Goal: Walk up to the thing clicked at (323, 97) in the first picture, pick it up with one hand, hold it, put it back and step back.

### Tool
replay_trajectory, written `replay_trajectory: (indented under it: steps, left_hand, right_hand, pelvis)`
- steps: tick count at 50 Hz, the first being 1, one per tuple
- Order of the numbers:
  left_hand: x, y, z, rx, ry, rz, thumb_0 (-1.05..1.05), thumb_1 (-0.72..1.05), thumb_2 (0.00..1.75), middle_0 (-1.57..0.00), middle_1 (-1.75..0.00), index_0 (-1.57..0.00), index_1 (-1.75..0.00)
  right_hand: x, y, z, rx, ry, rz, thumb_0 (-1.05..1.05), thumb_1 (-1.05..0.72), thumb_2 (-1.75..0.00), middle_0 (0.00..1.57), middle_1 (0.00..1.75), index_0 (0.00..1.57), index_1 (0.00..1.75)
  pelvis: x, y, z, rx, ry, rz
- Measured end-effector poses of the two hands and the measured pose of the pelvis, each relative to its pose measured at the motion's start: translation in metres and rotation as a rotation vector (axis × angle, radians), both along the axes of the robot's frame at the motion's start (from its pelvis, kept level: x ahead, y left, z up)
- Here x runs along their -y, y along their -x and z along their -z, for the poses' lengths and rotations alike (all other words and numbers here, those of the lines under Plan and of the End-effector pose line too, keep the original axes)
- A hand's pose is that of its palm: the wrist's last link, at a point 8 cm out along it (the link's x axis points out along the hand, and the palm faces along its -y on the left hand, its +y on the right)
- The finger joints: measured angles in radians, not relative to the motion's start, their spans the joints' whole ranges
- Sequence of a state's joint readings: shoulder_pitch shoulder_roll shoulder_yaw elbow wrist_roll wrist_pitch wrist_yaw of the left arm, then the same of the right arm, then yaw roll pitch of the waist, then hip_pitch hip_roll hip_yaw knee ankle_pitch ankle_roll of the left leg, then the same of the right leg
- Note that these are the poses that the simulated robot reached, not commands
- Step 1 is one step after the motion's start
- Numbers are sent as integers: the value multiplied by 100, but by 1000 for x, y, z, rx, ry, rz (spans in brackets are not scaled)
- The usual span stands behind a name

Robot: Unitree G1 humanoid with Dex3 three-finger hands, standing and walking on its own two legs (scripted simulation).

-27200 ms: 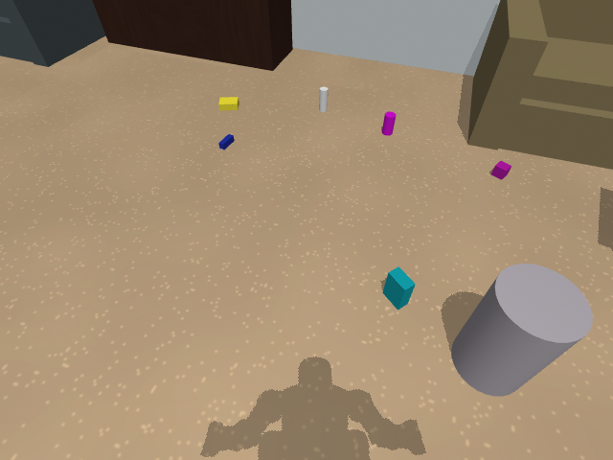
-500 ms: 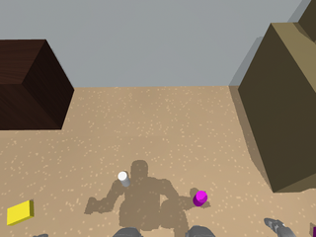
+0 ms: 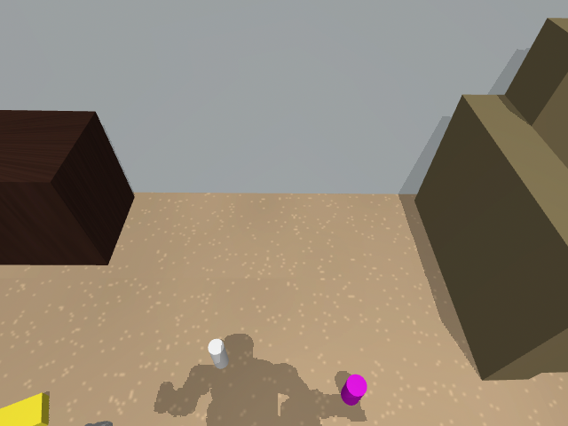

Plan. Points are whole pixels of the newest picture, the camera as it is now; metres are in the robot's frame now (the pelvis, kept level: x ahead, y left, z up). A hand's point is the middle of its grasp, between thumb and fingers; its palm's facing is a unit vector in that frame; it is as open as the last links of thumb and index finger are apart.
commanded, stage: walk up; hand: left
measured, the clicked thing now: (218, 354) +0.45 +0.22 -0.70
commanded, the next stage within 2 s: stand in 0.76 s
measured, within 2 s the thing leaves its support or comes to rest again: neither
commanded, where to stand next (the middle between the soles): +0.10 +0.03 m, yaw -3 degrees
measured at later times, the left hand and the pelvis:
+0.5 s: hand out of the picture +0.08 +0.25 -0.15, palm faces +0.02 -0.94 -0.35, open 7.3 cm; pelvis +0.00 -0.01 +0.00, yaw +1 degrees
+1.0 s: hand out of the picture +0.08 +0.24 -0.15, palm faces +0.01 -0.94 -0.34, open 7.3 cm; pelvis +0.01 -0.01 +0.01, yaw +1 degrees
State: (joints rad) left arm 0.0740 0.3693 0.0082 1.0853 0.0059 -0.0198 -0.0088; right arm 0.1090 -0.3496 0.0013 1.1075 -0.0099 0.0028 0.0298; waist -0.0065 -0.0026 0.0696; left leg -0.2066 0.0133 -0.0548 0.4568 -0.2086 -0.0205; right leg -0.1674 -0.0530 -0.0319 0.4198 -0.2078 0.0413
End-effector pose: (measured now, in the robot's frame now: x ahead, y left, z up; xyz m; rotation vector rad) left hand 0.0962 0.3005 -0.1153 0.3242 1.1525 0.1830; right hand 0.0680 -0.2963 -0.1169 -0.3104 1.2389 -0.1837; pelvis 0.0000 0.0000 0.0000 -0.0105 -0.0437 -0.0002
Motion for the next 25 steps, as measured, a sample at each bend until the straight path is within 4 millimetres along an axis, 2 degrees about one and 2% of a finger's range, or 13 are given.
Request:
replay_trajectory:
  steps: [13,25]
  left_hand:
    - [0,28,-5,-64,-17,-53,0,91,90,-20,-30,-21,-30]
    - [4,28,-4,-65,-9,-68,0,91,90,-20,-30,-21,-30]
  right_hand:
    - [7,-25,-2,43,-4,-18,1,-91,-90,20,30,20,30]
    - [4,-23,1,15,-14,-24,1,-91,-90,21,30,20,30]
  pelvis:
    - [5,-1,-3,2,-1,-15]
    - [7,-5,-4,-3,-1,-25]
